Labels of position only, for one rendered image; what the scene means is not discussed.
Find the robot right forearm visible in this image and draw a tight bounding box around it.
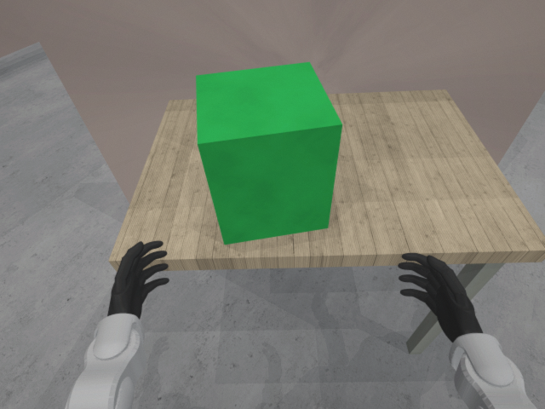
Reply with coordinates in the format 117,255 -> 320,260
449,333 -> 537,409

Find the robot left hand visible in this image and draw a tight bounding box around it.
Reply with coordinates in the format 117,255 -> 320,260
107,241 -> 169,319

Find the carton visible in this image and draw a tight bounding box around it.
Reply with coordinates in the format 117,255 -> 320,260
196,62 -> 342,245

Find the robot left forearm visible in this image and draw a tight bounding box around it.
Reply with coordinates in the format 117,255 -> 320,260
65,314 -> 146,409

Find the table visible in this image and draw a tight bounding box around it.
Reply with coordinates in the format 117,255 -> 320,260
108,89 -> 545,354

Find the robot right hand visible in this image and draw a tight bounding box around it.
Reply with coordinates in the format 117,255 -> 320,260
398,253 -> 483,342

